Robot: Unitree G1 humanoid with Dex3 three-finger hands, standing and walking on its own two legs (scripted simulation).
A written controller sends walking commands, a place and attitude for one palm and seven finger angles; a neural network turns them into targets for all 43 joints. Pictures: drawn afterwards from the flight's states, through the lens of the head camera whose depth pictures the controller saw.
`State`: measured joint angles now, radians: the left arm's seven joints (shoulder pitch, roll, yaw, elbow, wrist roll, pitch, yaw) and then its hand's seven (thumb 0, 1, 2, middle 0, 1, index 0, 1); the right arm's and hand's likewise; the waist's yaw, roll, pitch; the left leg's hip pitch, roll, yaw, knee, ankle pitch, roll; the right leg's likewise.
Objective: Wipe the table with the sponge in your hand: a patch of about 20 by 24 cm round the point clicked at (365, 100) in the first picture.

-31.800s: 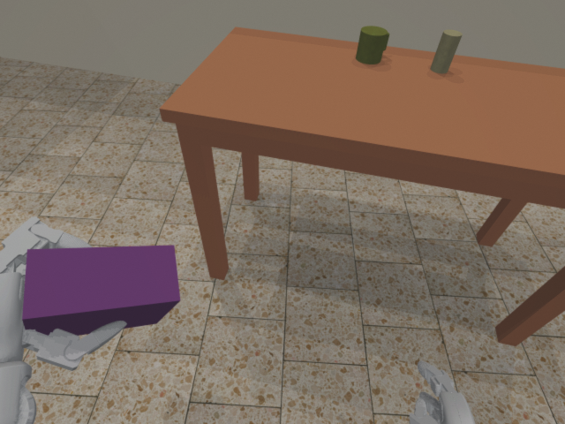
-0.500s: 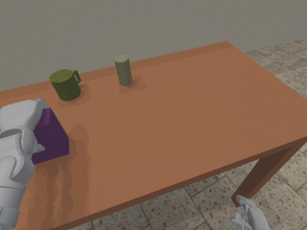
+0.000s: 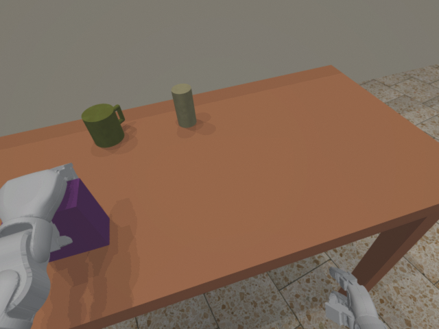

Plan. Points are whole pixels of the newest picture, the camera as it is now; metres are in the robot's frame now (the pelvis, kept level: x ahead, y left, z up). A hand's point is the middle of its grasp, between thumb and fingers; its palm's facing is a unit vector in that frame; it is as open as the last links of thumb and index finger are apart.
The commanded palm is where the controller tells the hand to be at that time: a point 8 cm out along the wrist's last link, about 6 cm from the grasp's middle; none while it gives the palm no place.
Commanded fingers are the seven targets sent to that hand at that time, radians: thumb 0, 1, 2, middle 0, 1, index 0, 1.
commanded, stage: wipe back along the first lane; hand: left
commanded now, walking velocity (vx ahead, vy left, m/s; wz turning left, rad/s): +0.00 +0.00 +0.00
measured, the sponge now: (69, 228) +0.25 +0.32 +0.07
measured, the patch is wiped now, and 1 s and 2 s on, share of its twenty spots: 1.00 1.00 1.00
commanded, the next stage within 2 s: lift the sponge slowly off the table in 0.24 s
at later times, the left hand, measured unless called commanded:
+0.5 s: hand (49, 231) +0.21 +0.31 +0.12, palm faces +0.07 -0.05 -1.00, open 10.5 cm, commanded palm +0.18 +0.30 +0.16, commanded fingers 0.00 0.10 1.30 -1.20 -1.60 -1.20 -1.60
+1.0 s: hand (48, 235) +0.20 +0.30 +0.13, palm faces +0.06 -0.07 -1.00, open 10.5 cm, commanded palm +0.17 +0.29 +0.20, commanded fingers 0.00 0.10 1.30 -1.20 -1.60 -1.20 -1.60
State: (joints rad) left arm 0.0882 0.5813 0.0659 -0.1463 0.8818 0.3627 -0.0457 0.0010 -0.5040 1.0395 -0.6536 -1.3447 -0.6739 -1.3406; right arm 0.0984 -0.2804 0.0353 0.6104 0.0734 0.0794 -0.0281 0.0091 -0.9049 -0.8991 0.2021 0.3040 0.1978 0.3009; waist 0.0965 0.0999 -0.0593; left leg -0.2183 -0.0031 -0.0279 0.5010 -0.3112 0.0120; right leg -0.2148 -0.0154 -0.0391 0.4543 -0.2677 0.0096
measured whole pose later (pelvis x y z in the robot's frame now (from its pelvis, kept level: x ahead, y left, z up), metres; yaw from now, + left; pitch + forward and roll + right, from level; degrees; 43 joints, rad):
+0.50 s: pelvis -0.01 -0.01 +0.00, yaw +0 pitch +0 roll -1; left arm 0.18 0.58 0.07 -0.24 0.86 0.39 -0.04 0.00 -0.50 1.04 -0.65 -1.35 -0.67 -1.34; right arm 0.09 -0.28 0.04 0.62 0.07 0.05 -0.05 0.01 -0.90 -0.90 0.20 0.30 0.20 0.30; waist 0.11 0.10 -0.05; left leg -0.21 0.01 -0.03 0.52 -0.31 0.00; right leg -0.21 -0.01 -0.04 0.49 -0.27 0.00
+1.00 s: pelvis -0.02 -0.01 +0.00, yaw +0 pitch -2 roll -1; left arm 0.13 0.59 0.04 -0.23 0.84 0.37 -0.09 -0.01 -0.51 1.04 -0.67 -1.33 -0.69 -1.32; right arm 0.08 -0.27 0.04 0.65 0.06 0.01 -0.07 0.01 -0.90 -0.90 0.20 0.30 0.18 0.29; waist 0.13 0.10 -0.02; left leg -0.17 0.01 -0.04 0.48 -0.28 -0.01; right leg -0.17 0.00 -0.05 0.45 -0.25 -0.01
